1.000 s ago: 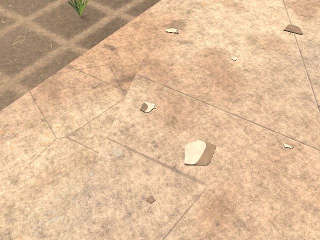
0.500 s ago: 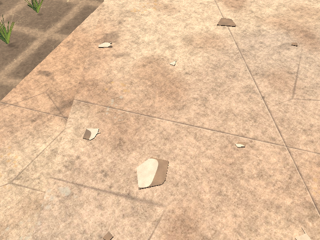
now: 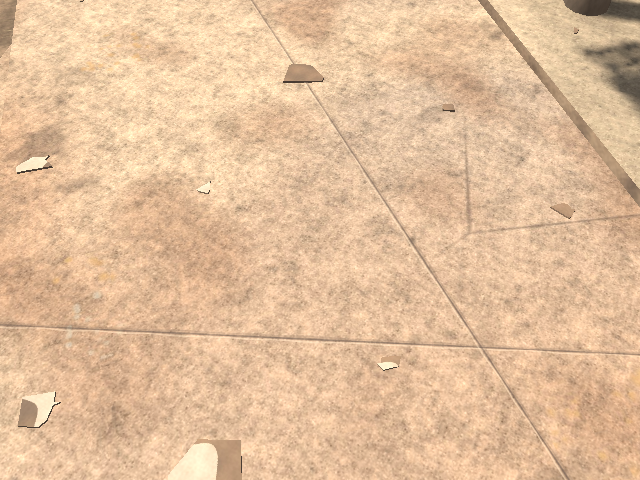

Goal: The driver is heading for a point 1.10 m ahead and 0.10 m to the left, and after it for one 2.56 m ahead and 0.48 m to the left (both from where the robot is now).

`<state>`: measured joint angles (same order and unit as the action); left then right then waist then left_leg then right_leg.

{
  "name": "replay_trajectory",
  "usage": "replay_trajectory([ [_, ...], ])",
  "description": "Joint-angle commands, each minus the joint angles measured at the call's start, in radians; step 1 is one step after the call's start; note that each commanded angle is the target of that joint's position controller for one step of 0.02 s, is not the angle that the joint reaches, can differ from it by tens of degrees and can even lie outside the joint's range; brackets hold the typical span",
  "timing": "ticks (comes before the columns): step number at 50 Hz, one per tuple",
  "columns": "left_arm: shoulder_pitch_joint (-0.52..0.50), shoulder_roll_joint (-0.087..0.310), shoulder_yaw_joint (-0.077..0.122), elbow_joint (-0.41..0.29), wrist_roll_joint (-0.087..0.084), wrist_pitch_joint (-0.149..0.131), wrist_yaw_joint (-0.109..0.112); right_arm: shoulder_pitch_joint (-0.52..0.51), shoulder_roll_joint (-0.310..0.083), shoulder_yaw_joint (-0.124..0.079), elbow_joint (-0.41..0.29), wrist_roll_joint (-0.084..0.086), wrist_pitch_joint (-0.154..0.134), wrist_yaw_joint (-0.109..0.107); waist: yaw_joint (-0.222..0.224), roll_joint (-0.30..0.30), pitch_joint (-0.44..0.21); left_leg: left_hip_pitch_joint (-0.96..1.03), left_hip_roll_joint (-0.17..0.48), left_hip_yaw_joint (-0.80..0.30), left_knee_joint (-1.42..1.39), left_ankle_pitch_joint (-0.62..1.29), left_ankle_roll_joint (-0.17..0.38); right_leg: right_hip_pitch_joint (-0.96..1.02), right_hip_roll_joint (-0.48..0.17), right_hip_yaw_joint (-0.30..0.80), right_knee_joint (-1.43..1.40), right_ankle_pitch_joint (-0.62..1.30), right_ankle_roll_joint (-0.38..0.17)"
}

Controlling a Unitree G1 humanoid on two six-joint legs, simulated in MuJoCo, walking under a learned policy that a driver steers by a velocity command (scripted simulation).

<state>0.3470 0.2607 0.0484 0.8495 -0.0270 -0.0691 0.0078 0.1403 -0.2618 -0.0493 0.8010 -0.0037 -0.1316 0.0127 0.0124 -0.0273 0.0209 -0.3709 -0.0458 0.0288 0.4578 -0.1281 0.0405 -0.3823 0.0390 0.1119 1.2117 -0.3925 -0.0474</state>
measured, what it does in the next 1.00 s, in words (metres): walks ahead: right foot, then left foot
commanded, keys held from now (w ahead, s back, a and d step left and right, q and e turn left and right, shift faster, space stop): w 0.40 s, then w+q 0.60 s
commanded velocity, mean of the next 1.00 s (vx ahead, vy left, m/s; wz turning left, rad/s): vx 0.50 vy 0.00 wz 0.15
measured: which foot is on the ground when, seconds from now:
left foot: down 0.00-0.38, up 0.40-0.92, down 0.94-1.00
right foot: up 0.00-0.34, down 0.36-0.94, up 0.96-1.00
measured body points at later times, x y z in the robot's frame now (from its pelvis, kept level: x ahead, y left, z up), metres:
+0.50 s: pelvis +0.27 -0.07 +0.00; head +0.29 -0.09 +0.45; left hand +0.42 +0.18 -0.09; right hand +0.31 -0.35 -0.13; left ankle +0.19 +0.09 -0.64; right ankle +0.31 -0.16 -0.73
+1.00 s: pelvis +0.54 -0.01 -0.02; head +0.58 +0.00 +0.43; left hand +0.52 +0.27 -0.15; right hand +0.78 -0.22 -0.11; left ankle +0.61 +0.07 -0.73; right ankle +0.37 -0.18 -0.64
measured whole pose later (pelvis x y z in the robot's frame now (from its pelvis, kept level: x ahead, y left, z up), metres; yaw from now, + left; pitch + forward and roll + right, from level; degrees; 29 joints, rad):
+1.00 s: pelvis +0.54 -0.01 -0.02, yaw +14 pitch +2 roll +0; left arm 0.31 0.27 0.05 0.86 -0.02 -0.09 0.01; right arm 0.10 -0.27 -0.06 0.69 0.02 -0.05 0.05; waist 0.02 0.00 0.06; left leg -0.49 -0.07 0.05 0.64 -0.19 0.12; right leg -0.21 -0.04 -0.05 1.13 -0.46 0.01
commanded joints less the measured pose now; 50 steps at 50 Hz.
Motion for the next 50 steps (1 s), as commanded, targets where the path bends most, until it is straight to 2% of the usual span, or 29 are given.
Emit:
replay_trajectory([
  [1,-0.015,0.065,0.017,-0.091,0.009,-0.014,-0.002,0.063,-0.072,-0.015,-0.013,-0.009,-0.002,0.007,-0.006,0.079,-0.042,0.213,0.284,-0.350,-0.280,-0.040,0.188,-0.246,-0.139,0.019,-0.002,0.074,-0.006],
  [3,-0.019,0.029,0.005,-0.099,0.011,-0.008,-0.004,0.085,-0.089,-0.020,0.009,0.002,-0.008,0.010,0.004,0.091,-0.028,0.172,0.272,-0.275,-0.321,0.037,0.210,-0.242,-0.156,-0.016,-0.089,0.095,0.002],
  [6,-0.118,0.024,-0.008,-0.140,0.027,-0.015,-0.005,0.119,-0.140,-0.033,0.028,0.009,-0.005,0.004,-0.013,0.074,-0.013,0.173,0.270,-0.200,-0.347,0.119,0.217,-0.269,-0.176,-0.043,-0.273,0.227,0.019],
  [10,-0.256,0.026,-0.017,-0.173,0.017,-0.025,-0.019,0.175,-0.167,-0.034,0.048,0.024,0.014,0.001,-0.062,0.088,0.006,0.174,0.230,-0.104,-0.327,0.129,0.172,-0.192,-0.134,-0.098,-0.519,0.399,0.030],
  [13,-0.339,0.046,-0.014,-0.209,0.006,-0.028,-0.031,0.234,-0.176,-0.032,0.074,0.031,0.027,0.001,-0.087,0.101,0.020,0.248,0.269,-0.122,-0.293,0.086,0.153,-0.183,-0.117,-0.104,-0.607,0.388,0.018],
  [15,-0.355,0.066,-0.008,-0.226,0.006,-0.032,-0.039,0.241,-0.188,-0.033,0.082,0.033,0.039,0.000,-0.075,0.109,0.022,0.301,0.298,-0.137,-0.252,0.090,0.136,-0.161,-0.102,-0.112,-0.653,0.323,-0.007],
  [16,-0.326,0.078,-0.001,-0.222,0.007,-0.035,-0.042,0.233,-0.195,-0.034,0.084,0.033,0.046,-0.001,-0.048,0.113,0.009,0.312,0.301,-0.134,-0.210,0.138,0.123,-0.106,-0.087,-0.126,-0.683,0.303,-0.021],
  [17,-0.248,0.102,0.014,-0.201,0.012,-0.036,-0.039,0.222,-0.193,-0.030,0.082,0.033,0.051,-0.004,0.001,0.108,-0.030,0.308,0.275,-0.107,-0.115,0.274,0.101,0.012,-0.058,-0.149,-0.715,0.295,-0.040],
  [18,-0.095,0.153,0.041,-0.157,0.015,-0.035,-0.031,0.223,-0.165,-0.019,0.079,0.025,0.053,-0.006,0.067,0.082,-0.121,0.254,0.220,-0.054,0.080,0.364,0.071,0.220,-0.060,-0.138,-0.722,0.295,-0.071],
  [19,0.101,0.248,0.068,-0.128,0.027,-0.030,-0.019,0.223,-0.109,0.006,0.043,-0.003,0.047,-0.010,0.132,-0.073,-0.279,0.050,0.152,0.013,0.437,0.115,0.023,0.508,-0.283,0.123,-0.721,0.322,-0.147],
  [20,0.130,0.303,0.075,-0.115,0.028,-0.022,-0.027,0.331,-0.007,0.034,0.035,0.012,0.024,-0.004,0.067,-0.320,-0.362,-0.317,0.001,-0.025,0.729,-0.422,-0.017,0.749,-0.449,0.563,-0.861,0.134,-0.287],
  [21,0.117,0.197,0.051,-0.122,0.021,-0.026,-0.031,0.276,-0.127,0.006,0.047,0.037,0.010,-0.001,0.097,-0.171,-0.294,-0.423,0.057,-0.135,0.842,-0.423,0.000,0.690,-0.434,0.566,-0.905,0.059,-0.251],
  [22,0.048,0.156,0.037,-0.132,0.019,-0.030,-0.031,0.199,-0.157,-0.006,0.024,0.053,0.006,0.001,0.081,-0.118,-0.184,-0.451,0.098,-0.133,0.842,-0.321,0.017,0.572,-0.407,0.408,-0.911,0.128,-0.211],
  [23,-0.031,0.130,0.028,-0.143,0.022,-0.033,-0.034,0.166,-0.141,-0.005,0.022,0.044,0.013,-0.005,0.046,-0.045,-0.134,-0.401,0.142,-0.118,0.799,-0.232,0.012,0.450,-0.363,0.290,-0.935,0.229,-0.187],
  [24,-0.081,0.101,0.022,-0.146,0.027,-0.036,-0.038,0.151,-0.129,-0.009,0.021,0.031,0.024,-0.008,0.020,-0.040,-0.087,-0.368,0.166,-0.123,0.746,-0.174,0.005,0.360,-0.326,0.202,-0.972,0.279,-0.175],
  [26,-0.110,0.080,0.021,-0.130,0.035,-0.053,-0.040,0.185,-0.094,-0.010,0.032,0.034,0.054,-0.007,-0.020,-0.068,-0.066,-0.279,0.182,-0.132,0.711,-0.106,-0.005,0.263,-0.287,0.087,-1.032,0.358,-0.161],
  [29,-0.084,0.099,0.032,-0.093,0.044,-0.065,-0.029,0.156,-0.071,-0.014,0.017,0.034,0.074,-0.010,-0.028,-0.033,-0.027,-0.334,0.165,-0.165,0.655,-0.013,-0.021,0.254,-0.284,-0.031,-1.064,0.500,-0.160],
  [32,-0.066,0.108,0.036,-0.067,0.044,-0.060,-0.013,0.090,-0.061,-0.016,-0.009,0.028,0.073,-0.005,-0.015,-0.023,-0.001,-0.381,0.146,-0.172,0.508,0.126,-0.029,0.287,-0.275,-0.121,-1.080,0.529,-0.141],
  [36,-0.036,0.133,0.040,-0.040,0.037,-0.052,0.003,-0.045,-0.036,-0.003,-0.060,0.019,0.069,0.019,0.035,-0.013,0.046,-0.357,0.138,-0.086,0.303,0.253,-0.016,0.320,-0.273,-0.215,-1.097,0.511,-0.111],
  [40,0.028,0.150,0.046,-0.002,0.025,-0.024,0.009,-0.154,-0.026,0.004,-0.132,0.023,0.067,0.046,0.072,-0.006,0.081,-0.419,0.130,-0.026,0.209,0.169,0.014,0.471,-0.319,-0.257,-1.036,0.587,-0.102],
  [42,0.018,0.166,0.050,-0.001,0.020,-0.008,0.013,-0.167,-0.033,0.000,-0.162,0.026,0.067,0.060,0.055,-0.020,0.071,-0.381,0.105,0.020,0.183,0.077,0.041,0.510,-0.330,-0.284,-0.968,0.749,-0.086],
  [43,0.004,0.182,0.053,-0.007,0.019,-0.001,0.017,-0.150,-0.046,-0.007,-0.170,0.027,0.069,0.063,0.036,-0.040,0.045,-0.318,0.074,0.056,0.182,0.027,0.059,0.515,-0.329,-0.301,-0.911,0.917,-0.075],
  [44,-0.006,0.199,0.058,-0.013,0.017,0.005,0.023,-0.108,-0.064,-0.018,-0.171,0.028,0.073,0.064,0.006,-0.067,0.004,-0.238,0.037,0.088,0.190,-0.025,0.079,0.520,-0.327,-0.312,-0.831,1.094,-0.065],
  [45,-0.019,0.212,0.061,-0.018,0.017,0.014,0.028,-0.012,-0.097,-0.036,-0.155,0.031,0.076,0.062,-0.050,-0.084,-0.054,-0.109,-0.004,0.107,0.186,-0.062,0.104,0.502,-0.317,-0.323,-0.692,1.218,-0.054],
  [46,-0.039,0.216,0.060,-0.026,0.012,0.018,0.032,0.145,-0.153,-0.068,-0.120,0.031,0.077,0.051,-0.138,-0.065,-0.135,0.127,-0.039,0.095,0.109,-0.003,0.143,0.411,-0.281,-0.340,-0.482,1.177,-0.025],
  [47,-0.026,0.188,0.047,-0.050,0.026,0.006,0.033,0.289,-0.245,-0.101,-0.091,0.027,0.088,0.025,-0.190,0.055,-0.228,0.438,0.101,-0.142,0.073,0.015,0.204,0.151,-0.228,-0.338,-0.165,0.808,0.018],
  [48,0.061,0.038,0.001,-0.100,0.040,-0.030,0.011,0.233,-0.325,-0.109,-0.122,0.029,0.082,0.018,-0.063,0.300,-0.333,0.769,0.367,-0.752,-0.049,-0.087,0.420,-0.299,0.012,-0.212,0.226,-0.139,0.083],
  [49,-0.043,0.131,0.017,-0.120,0.010,-0.079,-0.010,0.274,-0.242,-0.085,-0.125,0.018,0.077,0.019,-0.141,0.175,-0.413,0.793,0.384,-0.847,-0.155,-0.144,0.408,-0.403,-0.018,0.012,0.280,-0.148,0.051],
  [50,-0.129,0.152,0.023,-0.153,-0.022,-0.094,-0.017,0.245,-0.187,-0.071,-0.122,0.012,0.069,0.018,-0.135,0.127,-0.272,0.686,0.347,-0.678,-0.154,-0.087,0.352,-0.448,-0.066,0.006,0.232,-0.073,0.027],
])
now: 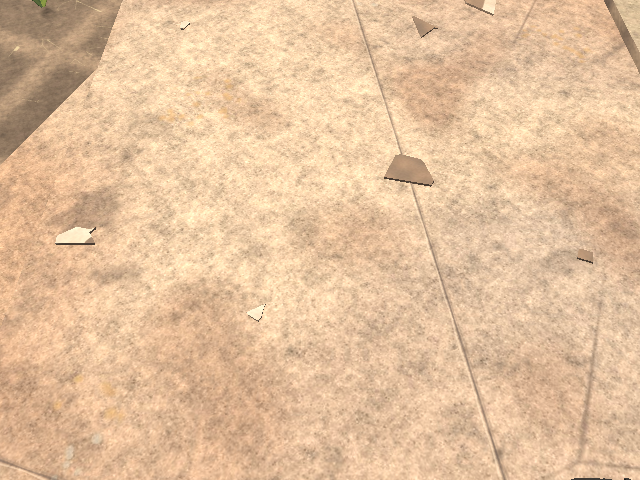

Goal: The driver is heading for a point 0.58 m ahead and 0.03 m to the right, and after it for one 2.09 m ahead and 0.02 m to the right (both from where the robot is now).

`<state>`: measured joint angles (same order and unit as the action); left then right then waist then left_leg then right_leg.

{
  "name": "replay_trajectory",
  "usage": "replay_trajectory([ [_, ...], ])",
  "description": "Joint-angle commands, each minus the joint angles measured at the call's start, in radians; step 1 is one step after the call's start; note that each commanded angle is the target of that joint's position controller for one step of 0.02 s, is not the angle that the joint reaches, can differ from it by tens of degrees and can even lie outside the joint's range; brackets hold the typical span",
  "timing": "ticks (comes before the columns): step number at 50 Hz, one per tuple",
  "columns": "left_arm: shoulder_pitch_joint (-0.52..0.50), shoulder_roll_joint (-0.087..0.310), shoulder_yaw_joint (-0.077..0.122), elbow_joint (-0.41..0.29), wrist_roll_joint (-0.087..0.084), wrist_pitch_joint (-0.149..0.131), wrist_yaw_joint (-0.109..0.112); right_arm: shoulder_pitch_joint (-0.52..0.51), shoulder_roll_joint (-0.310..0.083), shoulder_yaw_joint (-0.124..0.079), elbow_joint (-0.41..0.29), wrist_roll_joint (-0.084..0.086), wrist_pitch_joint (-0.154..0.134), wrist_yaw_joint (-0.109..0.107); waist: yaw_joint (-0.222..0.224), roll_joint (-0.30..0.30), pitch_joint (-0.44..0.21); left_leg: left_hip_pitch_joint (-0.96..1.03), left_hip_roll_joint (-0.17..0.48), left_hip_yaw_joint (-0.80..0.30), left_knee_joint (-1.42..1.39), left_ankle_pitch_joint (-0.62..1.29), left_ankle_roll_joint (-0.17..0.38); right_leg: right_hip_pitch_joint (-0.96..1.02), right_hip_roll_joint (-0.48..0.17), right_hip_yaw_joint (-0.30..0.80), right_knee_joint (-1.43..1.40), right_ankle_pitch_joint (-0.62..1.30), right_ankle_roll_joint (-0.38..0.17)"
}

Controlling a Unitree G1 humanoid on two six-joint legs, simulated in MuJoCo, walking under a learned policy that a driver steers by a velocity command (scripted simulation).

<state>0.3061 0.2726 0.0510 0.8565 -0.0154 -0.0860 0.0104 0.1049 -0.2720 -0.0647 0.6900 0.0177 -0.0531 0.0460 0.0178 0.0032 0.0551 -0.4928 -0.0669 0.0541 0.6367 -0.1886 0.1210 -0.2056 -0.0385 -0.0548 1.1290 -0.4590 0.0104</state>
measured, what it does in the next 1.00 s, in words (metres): walks ahead: right foot, then left foot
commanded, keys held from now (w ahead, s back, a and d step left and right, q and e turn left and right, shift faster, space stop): w+q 0.04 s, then w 0.54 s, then no key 0.42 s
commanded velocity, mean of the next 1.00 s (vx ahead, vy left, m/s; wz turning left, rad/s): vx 0.39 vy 0.00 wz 0.15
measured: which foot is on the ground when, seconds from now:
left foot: down 0.00-0.46, up 0.48-0.88, down 0.90-1.00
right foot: up 0.00-0.42, down 0.44-0.94, up 0.96-1.00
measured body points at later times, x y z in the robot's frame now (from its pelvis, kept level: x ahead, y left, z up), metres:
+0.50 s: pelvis +0.29 -0.04 +0.01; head +0.32 -0.04 +0.46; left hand +0.47 +0.23 -0.07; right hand +0.35 -0.31 -0.12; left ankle +0.10 +0.06 -0.67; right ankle +0.40 -0.12 -0.72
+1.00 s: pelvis +0.48 +0.01 +0.01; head +0.51 +0.03 +0.46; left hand +0.52 +0.28 -0.12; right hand +0.70 -0.21 -0.08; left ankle +0.56 +0.12 -0.72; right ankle +0.42 -0.13 -0.69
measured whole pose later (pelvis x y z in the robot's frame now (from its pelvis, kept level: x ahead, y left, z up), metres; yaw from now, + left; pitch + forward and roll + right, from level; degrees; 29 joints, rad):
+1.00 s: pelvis +0.48 +0.01 +0.01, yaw +7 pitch +2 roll -1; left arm 0.25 0.27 0.03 0.86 0.00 -0.04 0.00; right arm 0.10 -0.22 -0.03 0.72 -0.02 -0.05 0.00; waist 0.04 -0.02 0.02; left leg -0.43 -0.01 0.00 0.50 -0.11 0.03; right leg -0.27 0.02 0.02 0.78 -0.56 0.02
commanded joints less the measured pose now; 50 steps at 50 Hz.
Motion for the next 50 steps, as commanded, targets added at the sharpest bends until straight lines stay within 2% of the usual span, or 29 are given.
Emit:
replay_trajectory([
  [1,-0.100,0.124,0.016,-0.165,-0.020,-0.080,-0.013,0.210,-0.147,-0.047,-0.018,-0.003,-0.016,-0.012,-0.080,-0.014,-0.195,0.631,0.318,-0.572,-0.339,0.084,0.230,-0.588,-0.034,0.161,0.202,0.065,-0.035],
  [2,-0.102,0.134,0.025,-0.155,0.008,-0.071,-0.003,0.146,-0.109,-0.036,-0.035,-0.002,-0.019,-0.014,-0.043,-0.026,-0.155,0.509,0.279,-0.483,-0.350,0.174,0.202,-0.523,-0.067,0.152,0.112,0.099,-0.027],
  [3,-0.071,0.136,0.030,-0.149,0.016,-0.055,-0.004,0.111,-0.092,-0.028,-0.051,-0.012,-0.019,-0.018,-0.010,-0.007,-0.130,0.418,0.256,-0.431,-0.374,0.234,0.194,-0.458,-0.087,0.151,0.074,0.127,-0.018],
  [5,-0.039,0.110,0.028,-0.145,0.025,-0.029,-0.005,0.107,-0.099,-0.029,-0.050,-0.011,-0.025,-0.023,0.012,0.005,-0.115,0.322,0.239,-0.373,-0.407,0.337,0.198,-0.408,-0.095,0.124,0.004,0.161,0.011],
  [7,-0.078,0.084,0.020,-0.162,0.031,-0.015,-0.001,0.142,-0.123,-0.033,-0.029,-0.012,-0.032,-0.032,0.002,0.016,-0.091,0.275,0.221,-0.301,-0.428,0.412,0.189,-0.418,-0.094,0.103,-0.096,0.244,0.037],
  [12,-0.251,0.051,0.002,-0.199,0.021,-0.022,-0.012,0.213,-0.137,-0.030,0.010,-0.003,-0.025,-0.046,-0.076,0.059,-0.062,0.283,0.161,-0.206,-0.420,0.307,0.106,-0.377,-0.047,0.073,-0.453,0.567,0.031],
  [16,-0.352,0.070,0.005,-0.235,0.009,-0.034,-0.032,0.273,-0.149,-0.030,0.044,0.001,-0.021,-0.045,-0.118,0.072,-0.026,0.402,0.229,-0.276,-0.383,0.227,0.105,-0.417,-0.023,0.079,-0.570,0.560,0.000],
  [19,-0.351,0.089,0.011,-0.251,0.009,-0.045,-0.047,0.289,-0.160,-0.034,0.060,-0.001,-0.009,-0.052,-0.100,0.087,-0.025,0.516,0.281,-0.322,-0.320,0.311,0.086,-0.427,-0.007,0.078,-0.623,0.436,-0.044],
  [21,-0.239,0.116,0.027,-0.226,0.010,-0.049,-0.046,0.254,-0.169,-0.035,0.056,-0.002,-0.001,-0.056,-0.028,0.106,-0.079,0.520,0.256,-0.296,-0.209,0.555,0.057,-0.254,0.037,0.037,-0.666,0.394,-0.083],
  [22,-0.102,0.154,0.045,-0.189,0.015,-0.050,-0.040,0.239,-0.151,-0.027,0.048,-0.007,0.000,-0.055,0.038,0.087,-0.176,0.466,0.201,-0.251,-0.051,0.637,0.030,-0.040,0.026,0.043,-0.663,0.448,-0.121],
  [23,0.080,0.217,0.059,-0.166,0.028,-0.049,-0.033,0.232,-0.107,-0.006,0.023,-0.025,-0.002,-0.055,0.106,-0.012,-0.328,0.282,0.131,-0.200,0.242,0.400,-0.007,0.257,-0.150,0.241,-0.634,0.490,-0.196],
  [24,0.149,0.271,0.076,-0.130,0.024,-0.041,-0.040,0.394,-0.017,0.019,0.027,-0.005,-0.021,-0.048,0.044,-0.316,-0.445,-0.117,-0.034,-0.148,0.588,-0.296,-0.081,0.600,-0.359,0.692,-0.711,0.305,-0.362],
  [25,0.159,0.171,0.053,-0.130,0.001,-0.036,-0.041,0.341,-0.107,0.006,0.038,0.006,-0.032,-0.044,0.087,-0.215,-0.398,-0.253,0.012,-0.233,0.684,-0.376,-0.077,0.586,-0.347,0.788,-0.799,0.092,-0.332],
  [26,0.083,0.134,0.039,-0.142,0.001,-0.030,-0.035,0.226,-0.151,-0.007,0.008,0.018,-0.038,-0.040,0.089,-0.133,-0.240,-0.307,0.065,-0.204,0.691,-0.283,-0.074,0.451,-0.312,0.639,-0.824,0.081,-0.282],
  [27,0.010,0.124,0.032,-0.155,0.012,-0.023,-0.033,0.164,-0.139,-0.003,-0.008,0.009,-0.040,-0.042,0.060,-0.046,-0.157,-0.277,0.114,-0.164,0.644,-0.197,-0.076,0.304,-0.272,0.530,-0.846,0.175,-0.257],
  [28,-0.029,0.106,0.024,-0.158,0.018,-0.021,-0.036,0.139,-0.129,-0.007,-0.014,-0.007,-0.039,-0.043,0.034,-0.026,-0.095,-0.249,0.140,-0.152,0.582,-0.151,-0.083,0.193,-0.236,0.461,-0.877,0.273,-0.255],
  [30,-0.064,0.089,0.016,-0.157,0.026,-0.027,-0.040,0.183,-0.100,-0.008,-0.003,-0.009,-0.026,-0.044,-0.017,-0.077,-0.078,-0.148,0.167,-0.140,0.509,-0.114,-0.099,0.081,-0.188,0.360,-0.918,0.468,-0.250],
  [32,-0.070,0.102,0.018,-0.141,0.023,-0.035,-0.040,0.208,-0.072,-0.003,0.006,-0.016,-0.013,-0.051,-0.044,-0.075,-0.081,-0.102,0.161,-0.113,0.431,-0.115,-0.129,0.028,-0.175,0.252,-0.911,0.800,-0.260],
  [34,-0.075,0.127,0.025,-0.124,0.023,-0.028,-0.030,0.170,-0.046,0.007,-0.006,-0.024,-0.009,-0.057,-0.044,-0.075,-0.087,-0.083,0.155,-0.092,0.305,-0.036,-0.151,0.010,-0.156,0.165,-0.901,0.976,-0.251],
  [38,-0.031,0.141,0.026,-0.089,0.014,-0.002,-0.015,0.063,-0.031,0.014,-0.016,-0.020,-0.011,-0.049,0.005,-0.087,-0.117,0.015,0.116,-0.066,0.052,0.208,-0.147,0.028,-0.113,0.082,-0.881,0.942,-0.206],
  [41,-0.013,0.144,0.024,-0.062,0.007,0.015,-0.011,0.007,-0.051,0.006,-0.036,-0.021,-0.013,-0.041,0.020,-0.095,-0.117,0.035,0.102,-0.084,-0.040,0.213,-0.127,0.087,-0.145,0.116,-0.835,0.862,-0.198],
  [43,-0.035,0.145,0.025,-0.054,0.001,0.024,-0.008,0.010,-0.069,-0.002,-0.039,-0.028,-0.018,-0.035,0.001,-0.096,-0.118,0.069,0.093,-0.085,-0.107,0.181,-0.100,0.111,-0.158,0.144,-0.770,0.814,-0.182],
  [44,-0.051,0.137,0.022,-0.052,-0.004,0.028,-0.007,0.052,-0.075,-0.007,-0.024,-0.034,-0.021,-0.035,-0.026,-0.083,-0.131,0.141,0.081,-0.074,-0.184,0.239,-0.082,0.106,-0.138,0.143,-0.716,0.764,-0.160],
  [45,-0.022,0.118,0.016,-0.044,0.003,0.026,-0.006,0.091,-0.107,-0.018,-0.009,-0.042,-0.024,-0.041,-0.030,-0.048,-0.156,0.247,0.100,-0.091,-0.232,0.426,-0.058,0.087,-0.088,0.130,-0.645,0.713,-0.122],
  [46,0.022,0.084,0.003,-0.052,0.031,0.015,-0.007,0.130,-0.170,-0.029,-0.014,-0.055,-0.024,-0.050,-0.012,0.049,-0.240,0.437,0.230,-0.203,-0.155,0.829,-0.002,-0.015,-0.020,0.091,-0.514,0.513,-0.072],
  [47,0.145,0.011,-0.022,-0.022,0.033,0.011,-0.008,0.145,-0.131,-0.016,-0.010,-0.064,-0.011,-0.057,0.017,0.199,-0.346,0.619,0.390,-0.361,-0.121,0.961,0.157,-0.165,0.036,0.075,-0.353,0.131,-0.013],
  [48,0.094,0.056,-0.017,-0.021,0.025,0.026,-0.008,0.172,-0.056,0.002,0.001,-0.045,0.001,-0.053,-0.033,0.221,-0.361,0.593,0.424,-0.448,-0.176,0.859,0.207,-0.214,0.034,0.112,-0.242,-0.191,0.022],
  [49,0.044,0.096,-0.005,-0.036,0.012,0.045,-0.008,0.153,-0.042,0.012,0.012,-0.034,0.006,-0.045,-0.033,0.174,-0.307,0.536,0.402,-0.448,-0.213,0.650,0.185,-0.262,0.014,0.133,-0.193,-0.255,0.033],
  [50,0.010,0.098,0.001,-0.034,0.009,0.067,0.000,0.114,-0.060,0.009,0.013,-0.034,0.011,-0.042,-0.025,0.119,-0.260,0.468,0.379,-0.438,-0.250,0.447,0.152,-0.280,-0.005,0.134,-0.170,-0.220,0.042],
])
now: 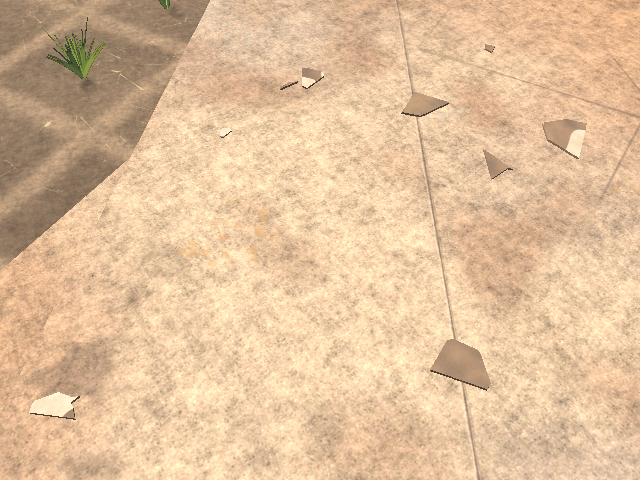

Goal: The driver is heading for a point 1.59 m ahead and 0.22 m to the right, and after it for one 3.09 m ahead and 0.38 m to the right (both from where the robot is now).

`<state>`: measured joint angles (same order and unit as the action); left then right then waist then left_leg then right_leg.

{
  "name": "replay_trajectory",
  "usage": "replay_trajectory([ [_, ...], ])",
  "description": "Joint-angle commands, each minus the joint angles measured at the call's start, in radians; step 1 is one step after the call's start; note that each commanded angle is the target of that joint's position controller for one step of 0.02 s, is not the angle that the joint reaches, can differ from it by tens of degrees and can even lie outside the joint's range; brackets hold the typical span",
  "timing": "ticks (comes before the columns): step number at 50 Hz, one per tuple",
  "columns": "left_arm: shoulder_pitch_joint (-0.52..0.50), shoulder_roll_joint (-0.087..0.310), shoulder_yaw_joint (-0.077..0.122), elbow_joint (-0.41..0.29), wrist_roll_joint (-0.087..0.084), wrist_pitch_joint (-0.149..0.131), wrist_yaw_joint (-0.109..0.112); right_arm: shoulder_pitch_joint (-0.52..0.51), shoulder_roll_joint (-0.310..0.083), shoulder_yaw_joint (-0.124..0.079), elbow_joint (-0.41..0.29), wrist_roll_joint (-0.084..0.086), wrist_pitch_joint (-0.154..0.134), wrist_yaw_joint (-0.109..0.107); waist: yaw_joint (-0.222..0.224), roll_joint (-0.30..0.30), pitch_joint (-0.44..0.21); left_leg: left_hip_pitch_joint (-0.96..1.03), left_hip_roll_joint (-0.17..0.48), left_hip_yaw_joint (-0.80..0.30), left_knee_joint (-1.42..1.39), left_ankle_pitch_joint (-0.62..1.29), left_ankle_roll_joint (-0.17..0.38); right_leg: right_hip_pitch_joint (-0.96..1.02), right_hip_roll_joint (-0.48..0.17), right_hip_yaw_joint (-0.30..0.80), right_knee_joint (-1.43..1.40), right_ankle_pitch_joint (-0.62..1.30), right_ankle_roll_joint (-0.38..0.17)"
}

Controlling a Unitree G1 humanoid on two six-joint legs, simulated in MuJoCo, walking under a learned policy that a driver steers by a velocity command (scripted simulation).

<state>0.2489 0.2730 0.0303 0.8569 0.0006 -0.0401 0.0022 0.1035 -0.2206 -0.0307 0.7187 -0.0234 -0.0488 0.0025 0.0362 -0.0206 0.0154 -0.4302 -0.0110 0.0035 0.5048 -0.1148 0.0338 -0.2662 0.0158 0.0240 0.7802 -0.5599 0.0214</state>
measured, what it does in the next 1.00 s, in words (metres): steps on the spot: right foot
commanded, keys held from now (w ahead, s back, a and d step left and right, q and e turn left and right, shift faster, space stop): no key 1.00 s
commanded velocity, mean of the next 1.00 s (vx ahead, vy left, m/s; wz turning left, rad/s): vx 0.02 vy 0.00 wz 0.00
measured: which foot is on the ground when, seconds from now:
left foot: down 0.00-1.00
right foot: up 0.00-0.16, down 0.18-1.00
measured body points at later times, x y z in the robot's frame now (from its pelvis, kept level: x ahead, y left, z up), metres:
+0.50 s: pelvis +0.05 -0.02 +0.00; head +0.06 -0.02 +0.45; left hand +0.09 +0.23 -0.14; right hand +0.15 -0.27 -0.13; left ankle +0.09 +0.10 -0.73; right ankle +0.02 -0.15 -0.73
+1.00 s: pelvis +0.06 -0.03 +0.01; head +0.07 -0.03 +0.45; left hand +0.06 +0.21 -0.15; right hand +0.12 -0.28 -0.14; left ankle +0.09 +0.10 -0.73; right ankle +0.02 -0.15 -0.73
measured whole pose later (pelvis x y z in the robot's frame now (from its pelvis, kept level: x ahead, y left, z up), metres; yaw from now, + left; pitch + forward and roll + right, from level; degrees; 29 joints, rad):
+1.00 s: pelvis +0.06 -0.03 +0.01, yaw +1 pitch -2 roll +0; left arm 0.29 0.19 0.02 1.07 0.01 -0.01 0.04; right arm 0.15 -0.20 -0.05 1.09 0.00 0.02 -0.04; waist 0.00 0.00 0.04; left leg -0.27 0.01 -0.02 0.51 -0.21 -0.02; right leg -0.13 -0.01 -0.01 0.50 -0.34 0.01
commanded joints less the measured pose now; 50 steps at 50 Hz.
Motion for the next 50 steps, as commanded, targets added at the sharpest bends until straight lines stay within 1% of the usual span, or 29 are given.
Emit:
replay_trajectory([
  [1,0.047,0.102,0.026,-0.036,-0.002,0.043,0.016,0.057,-0.133,-0.030,-0.024,0.008,0.011,0.002,-0.030,0.123,-0.163,0.302,0.304,-0.358,-0.164,0.230,0.214,-0.203,-0.072,0.052,0.152,-0.062,0.040],
  [2,0.046,0.098,0.029,-0.031,0.001,0.059,0.024,0.001,-0.144,-0.033,-0.030,0.004,0.015,-0.002,-0.008,0.143,-0.134,0.208,0.278,-0.324,-0.197,0.124,0.188,-0.150,-0.085,0.050,0.105,-0.004,0.046],
  [3,0.061,0.079,0.026,-0.019,0.002,0.068,0.030,-0.037,-0.146,-0.035,-0.031,-0.002,0.020,-0.004,0.008,0.162,-0.113,0.127,0.241,-0.276,-0.220,0.064,0.170,-0.085,-0.075,0.029,0.049,0.045,0.049],
  [4,0.078,0.061,0.023,-0.003,0.004,0.070,0.032,-0.052,-0.139,-0.035,-0.027,-0.005,0.024,-0.007,0.014,0.171,-0.112,0.083,0.211,-0.229,-0.227,0.028,0.158,-0.024,-0.065,0.010,-0.002,0.107,0.047],
  [5,0.090,0.050,0.021,0.011,0.006,0.068,0.032,-0.050,-0.130,-0.033,-0.018,-0.004,0.027,-0.010,0.016,0.170,-0.120,0.068,0.192,-0.198,-0.225,-0.014,0.151,0.022,-0.057,-0.006,-0.058,0.181,0.041],
  [7,0.101,0.037,0.021,0.031,0.012,0.063,0.028,-0.047,-0.112,-0.028,0.002,0.008,0.031,-0.014,0.025,0.157,-0.122,0.042,0.162,-0.160,-0.210,-0.169,0.124,0.110,-0.040,-0.035,-0.200,0.332,0.021],
  [8,0.087,0.040,0.021,0.030,0.023,0.063,0.026,-0.023,-0.094,-0.022,0.018,0.013,0.031,-0.015,0.019,0.144,-0.108,0.028,0.141,-0.150,-0.208,-0.278,0.088,0.133,-0.041,-0.036,-0.255,0.364,0.005],
  [9,0.063,0.061,0.022,0.017,0.034,0.062,0.027,0.003,-0.082,-0.018,0.036,0.011,0.030,-0.014,0.006,0.115,-0.072,0.009,0.120,-0.143,-0.197,-0.368,0.043,0.126,-0.079,0.007,-0.301,0.376,-0.017],
  [10,0.044,0.106,0.029,0.004,0.028,0.061,0.032,0.019,-0.089,-0.021,0.042,0.005,0.029,-0.011,-0.024,0.055,-0.027,0.016,0.082,-0.120,-0.167,-0.388,0.010,0.065,-0.119,0.041,-0.335,0.294,-0.043],
  [11,0.022,0.127,0.039,0.022,0.016,0.058,0.032,0.025,-0.088,-0.025,0.044,0.009,0.029,-0.016,-0.047,-0.055,0.012,0.099,0.034,-0.056,-0.130,-0.301,-0.014,-0.079,-0.106,0.048,-0.368,0.098,-0.065],
  [12,-0.001,0.088,0.029,0.020,0.016,0.047,0.031,0.009,-0.099,-0.027,0.052,0.007,0.028,-0.021,-0.041,-0.065,0.028,0.174,0.033,-0.050,-0.083,-0.224,-0.019,-0.148,-0.099,0.053,-0.408,0.053,-0.056],
  [13,-0.012,0.066,0.023,0.027,0.021,0.036,0.031,0.013,-0.093,-0.030,0.059,0.011,0.028,-0.025,-0.050,-0.078,0.021,0.210,0.035,-0.046,-0.062,-0.169,-0.011,-0.161,-0.101,0.053,-0.423,0.072,-0.042],
  [15,-0.010,0.059,0.021,0.037,0.015,0.017,0.029,0.032,-0.092,-0.032,0.084,0.010,0.032,-0.029,-0.048,-0.058,0.013,0.221,0.037,-0.048,-0.047,-0.093,0.002,-0.125,-0.090,0.040,-0.407,0.162,-0.022],
  [17,0.020,0.062,0.021,0.056,0.009,0.009,0.030,0.039,-0.084,-0.032,0.105,0.012,0.031,-0.028,-0.039,-0.030,-0.006,0.229,0.040,-0.047,-0.037,-0.022,0.008,-0.084,-0.084,0.030,-0.384,0.231,-0.021],
  [20,0.043,0.058,0.019,0.077,0.007,0.010,0.032,0.043,-0.083,-0.034,0.135,0.017,0.032,-0.026,-0.030,-0.009,-0.021,0.243,0.041,-0.044,-0.024,0.063,0.005,-0.050,-0.076,0.020,-0.366,0.306,-0.026],
  [24,0.055,0.051,0.017,0.099,0.004,0.015,0.034,0.051,-0.086,-0.036,0.176,0.021,0.039,-0.030,-0.027,0.016,-0.026,0.258,0.042,-0.042,-0.016,0.116,0.002,-0.022,-0.067,0.009,-0.356,0.369,-0.028],
  [33,0.064,0.029,0.011,0.143,0.003,0.022,0.033,0.053,-0.093,-0.037,0.255,0.025,0.055,-0.043,-0.031,0.021,-0.011,0.275,0.044,-0.041,-0.020,0.137,-0.004,0.003,-0.054,-0.008,-0.365,0.421,-0.028],
  [41,0.076,0.015,0.006,0.175,0.004,0.023,0.034,0.045,-0.090,-0.034,0.308,0.026,0.062,-0.047,-0.035,0.015,0.009,0.277,0.042,-0.039,-0.036,0.101,-0.009,0.004,-0.048,-0.016,-0.385,0.391,-0.026],
  [50,0.103,0.003,0.000,0.203,0.005,0.022,0.037,0.049,-0.081,-0.029,0.352,0.026,0.064,-0.048,-0.037,0.017,0.027,0.269,0.038,-0.037,-0.053,0.054,-0.013,-0.004,-0.044,-0.021,-0.403,0.341,-0.026],
])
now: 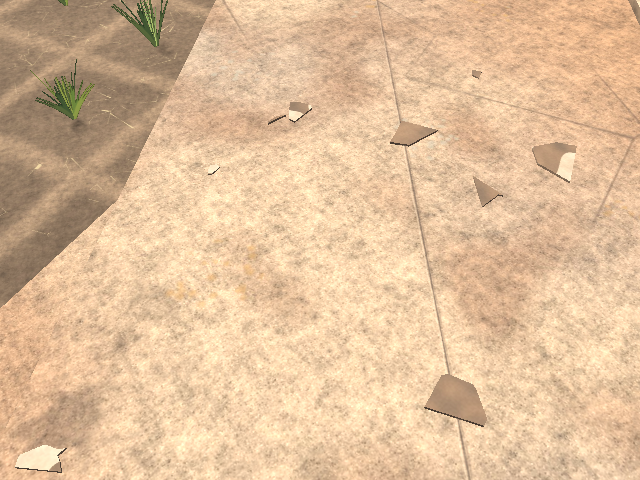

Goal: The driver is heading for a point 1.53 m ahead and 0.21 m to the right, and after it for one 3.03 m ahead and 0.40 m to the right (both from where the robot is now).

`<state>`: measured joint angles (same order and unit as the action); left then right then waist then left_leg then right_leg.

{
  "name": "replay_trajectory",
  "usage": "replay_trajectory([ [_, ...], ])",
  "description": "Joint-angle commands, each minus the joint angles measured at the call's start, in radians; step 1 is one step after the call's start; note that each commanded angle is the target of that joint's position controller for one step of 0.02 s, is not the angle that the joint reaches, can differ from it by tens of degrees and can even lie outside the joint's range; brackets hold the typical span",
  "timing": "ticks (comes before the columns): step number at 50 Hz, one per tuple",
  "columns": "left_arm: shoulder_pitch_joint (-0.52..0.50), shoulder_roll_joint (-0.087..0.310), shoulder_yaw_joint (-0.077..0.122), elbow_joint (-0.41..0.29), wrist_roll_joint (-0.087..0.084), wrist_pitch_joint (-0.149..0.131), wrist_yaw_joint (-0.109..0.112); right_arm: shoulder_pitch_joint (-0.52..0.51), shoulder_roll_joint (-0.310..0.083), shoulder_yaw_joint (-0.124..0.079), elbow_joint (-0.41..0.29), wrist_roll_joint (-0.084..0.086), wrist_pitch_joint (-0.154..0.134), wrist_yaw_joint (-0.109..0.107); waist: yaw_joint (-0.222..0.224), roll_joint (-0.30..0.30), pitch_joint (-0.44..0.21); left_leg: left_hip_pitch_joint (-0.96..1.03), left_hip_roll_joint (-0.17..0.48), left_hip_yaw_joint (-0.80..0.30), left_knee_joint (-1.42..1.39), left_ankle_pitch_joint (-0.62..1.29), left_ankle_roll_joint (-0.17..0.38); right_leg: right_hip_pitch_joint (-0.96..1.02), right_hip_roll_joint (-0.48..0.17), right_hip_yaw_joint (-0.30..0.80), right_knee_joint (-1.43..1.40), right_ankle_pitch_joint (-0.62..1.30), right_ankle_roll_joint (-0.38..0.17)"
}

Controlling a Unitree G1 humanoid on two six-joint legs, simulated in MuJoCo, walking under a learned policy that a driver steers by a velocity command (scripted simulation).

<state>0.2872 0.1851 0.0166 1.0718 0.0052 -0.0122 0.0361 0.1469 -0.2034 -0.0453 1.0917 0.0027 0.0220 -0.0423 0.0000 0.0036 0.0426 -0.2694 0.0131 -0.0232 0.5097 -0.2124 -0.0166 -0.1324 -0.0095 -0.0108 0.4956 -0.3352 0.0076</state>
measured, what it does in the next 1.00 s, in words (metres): lifts its right foot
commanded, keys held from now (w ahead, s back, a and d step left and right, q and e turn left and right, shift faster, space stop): no key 0.68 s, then w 0.32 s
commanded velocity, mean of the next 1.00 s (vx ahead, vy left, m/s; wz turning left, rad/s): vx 0.07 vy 0.00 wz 0.00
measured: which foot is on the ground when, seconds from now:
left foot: down 0.00-1.00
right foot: down 0.00-0.94, up 0.96-1.00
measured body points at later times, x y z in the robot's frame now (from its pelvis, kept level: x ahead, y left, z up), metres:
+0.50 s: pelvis +0.00 +0.00 +0.00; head +0.01 +0.00 +0.45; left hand -0.03 +0.23 -0.16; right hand +0.03 -0.24 -0.16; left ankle +0.04 +0.13 -0.74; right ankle -0.04 -0.12 -0.74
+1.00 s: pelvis +0.07 +0.03 -0.01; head +0.07 +0.05 +0.44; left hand +0.04 +0.28 -0.16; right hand +0.07 -0.22 -0.15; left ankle +0.05 +0.12 -0.74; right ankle -0.04 -0.11 -0.68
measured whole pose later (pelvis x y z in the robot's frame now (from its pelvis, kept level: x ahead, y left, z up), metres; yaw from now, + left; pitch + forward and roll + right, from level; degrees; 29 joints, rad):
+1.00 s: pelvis +0.07 +0.03 -0.01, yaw +0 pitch +0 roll +0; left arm 0.42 0.22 0.04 1.06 -0.04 -0.07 0.02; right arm 0.31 -0.20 -0.05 1.11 0.02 -0.11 0.01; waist -0.02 -0.04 -0.01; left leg -0.24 -0.02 0.07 0.58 -0.34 0.05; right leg -0.29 -0.02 0.05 0.99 -0.46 -0.04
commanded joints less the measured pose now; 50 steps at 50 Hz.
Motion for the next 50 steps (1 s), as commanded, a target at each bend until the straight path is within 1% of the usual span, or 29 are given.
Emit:
replay_trajectory([
  [1,0.068,0.090,0.013,-0.009,0.000,-0.006,0.004,0.007,-0.098,-0.013,-0.017,0.000,-0.007,-0.003,-0.001,-0.007,0.002,0.107,0.014,-0.010,-0.059,0.147,0.037,-0.139,-0.018,0.013,-0.120,0.112,-0.012],
  [15,0.118,0.070,0.006,0.015,-0.002,-0.007,0.006,0.038,-0.085,-0.002,0.017,0.001,-0.008,-0.005,-0.003,-0.005,0.016,0.092,0.011,-0.009,-0.069,0.115,0.035,-0.148,-0.013,0.008,-0.128,0.085,-0.014],
  [34,0.167,0.054,0.001,0.022,-0.004,-0.009,0.006,0.078,-0.073,0.008,0.026,0.003,-0.010,-0.006,-0.002,-0.005,0.020,0.087,0.010,-0.008,-0.064,0.132,0.036,-0.148,-0.011,0.004,-0.125,0.103,-0.014],
  [35,0.189,0.047,0.000,0.033,-0.005,-0.007,0.007,0.095,-0.063,0.010,0.035,0.003,-0.009,-0.006,-0.001,-0.010,-0.003,0.096,-0.004,0.007,-0.060,0.028,0.037,-0.140,-0.004,-0.002,-0.132,0.004,-0.019],
  [36,0.194,0.061,0.005,0.034,-0.011,-0.004,0.010,0.102,-0.068,0.008,0.038,0.007,-0.008,-0.007,0.000,-0.024,0.012,0.072,-0.030,0.032,-0.035,-0.132,0.040,-0.154,-0.001,0.004,-0.137,-0.139,-0.036],
  [37,0.182,0.086,0.014,0.022,-0.016,-0.002,0.014,0.105,-0.077,0.003,0.036,0.012,-0.010,-0.008,0.001,-0.049,0.043,0.017,-0.051,0.055,-0.002,-0.298,0.047,-0.175,-0.015,0.034,-0.146,-0.294,-0.064],
  [38,0.183,0.102,0.019,0.010,-0.020,-0.004,0.017,0.088,-0.078,0.001,0.025,0.011,-0.018,-0.006,0.010,-0.064,0.087,-0.052,-0.055,0.058,0.026,-0.382,0.055,-0.195,-0.049,0.085,-0.174,-0.416,-0.094],
  [39,0.207,0.120,0.026,0.007,-0.026,-0.011,0.017,0.060,-0.065,0.003,0.008,0.012,-0.033,-0.001,0.027,-0.092,0.119,-0.116,-0.053,0.064,0.075,-0.372,0.059,-0.188,-0.105,0.165,-0.215,-0.484,-0.128],
  [40,0.234,0.152,0.038,0.008,-0.032,-0.020,0.015,0.035,-0.040,0.007,-0.007,0.014,-0.052,0.008,0.040,-0.148,0.136,-0.171,-0.057,0.093,0.168,-0.283,0.055,-0.155,-0.187,0.278,-0.273,-0.525,-0.172],
  [41,0.225,0.182,0.051,0.002,-0.036,-0.029,0.013,0.020,-0.030,0.009,-0.020,0.017,-0.070,0.019,0.040,-0.193,0.160,-0.215,-0.029,0.089,0.263,-0.204,0.063,-0.144,-0.276,0.384,-0.319,-0.522,-0.217],
  [42,0.207,0.179,0.053,-0.008,-0.034,-0.037,0.010,0.012,-0.030,0.009,-0.031,0.021,-0.085,0.028,0.032,-0.188,0.179,-0.239,0.003,0.067,0.299,-0.204,0.079,-0.154,-0.316,0.427,-0.334,-0.488,-0.239],
  [43,0.175,0.168,0.051,-0.021,-0.033,-0.043,0.005,0.024,-0.026,0.010,-0.038,0.029,-0.098,0.035,0.010,-0.183,0.193,-0.225,0.017,0.062,0.254,-0.233,0.095,-0.160,-0.313,0.408,-0.318,-0.424,-0.231],
  [44,0.134,0.155,0.048,-0.035,-0.038,-0.045,-0.001,0.070,-0.027,0.007,-0.027,0.035,-0.108,0.040,-0.025,-0.167,0.185,-0.133,0.010,0.078,0.137,-0.230,0.107,-0.185,-0.273,0.337,-0.277,-0.359,-0.199],
  [45,0.105,0.147,0.045,-0.046,-0.040,-0.043,-0.006,0.159,-0.034,-0.002,0.010,0.037,-0.113,0.041,-0.063,-0.140,0.157,0.034,-0.025,0.108,0.019,-0.176,0.105,-0.241,-0.209,0.248,-0.209,-0.289,-0.161],
  [46,0.082,0.144,0.043,-0.062,-0.039,-0.047,-0.009,0.263,-0.063,-0.018,0.050,0.029,-0.113,0.042,-0.095,-0.089,0.113,0.188,-0.034,0.080,-0.020,-0.102,0.099,-0.301,-0.143,0.166,-0.085,-0.136,-0.129],
  [47,0.046,0.100,0.030,-0.087,-0.034,-0.059,-0.013,0.414,-0.150,-0.047,0.076,0.026,-0.116,0.039,-0.150,0.116,0.050,0.348,0.131,-0.206,-0.159,-0.183,0.164,-0.435,-0.025,0.010,0.261,0.028,-0.067],
  [48,0.043,0.043,0.016,-0.126,-0.037,-0.081,-0.009,0.541,-0.245,-0.063,0.084,0.023,-0.127,0.052,-0.171,0.334,-0.036,0.470,0.349,-0.661,-0.340,-0.265,0.302,-0.613,0.070,-0.008,0.581,-0.171,-0.039],
  [49,0.025,0.077,0.025,-0.135,-0.055,-0.097,-0.014,0.451,-0.165,-0.032,0.066,0.006,-0.143,0.052,-0.110,0.189,0.005,0.419,0.394,-0.721,-0.349,-0.293,0.315,-0.693,0.012,0.107,0.769,-0.178,-0.063],
  [50,0.013,0.085,0.026,-0.138,-0.063,-0.107,-0.025,0.359,-0.117,-0.017,0.032,0.008,-0.151,0.053,-0.074,0.117,0.058,0.371,0.362,-0.587,-0.335,-0.249,0.283,-0.735,-0.035,0.121,0.826,-0.084,-0.091],
])
Velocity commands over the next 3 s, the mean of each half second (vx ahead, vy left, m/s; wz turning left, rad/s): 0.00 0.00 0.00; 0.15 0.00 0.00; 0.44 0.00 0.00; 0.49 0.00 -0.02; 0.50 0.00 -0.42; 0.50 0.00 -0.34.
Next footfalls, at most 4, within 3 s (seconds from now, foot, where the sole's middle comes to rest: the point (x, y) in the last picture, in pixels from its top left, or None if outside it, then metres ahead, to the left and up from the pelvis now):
1.40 right None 0.46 -0.12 -0.77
1.96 left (285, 362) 0.78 0.12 -0.77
2.52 right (393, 271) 1.05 -0.16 -0.77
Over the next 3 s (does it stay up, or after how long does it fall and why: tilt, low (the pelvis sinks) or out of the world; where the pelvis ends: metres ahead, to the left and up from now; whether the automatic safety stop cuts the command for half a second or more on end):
stays up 1.19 -0.12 0.00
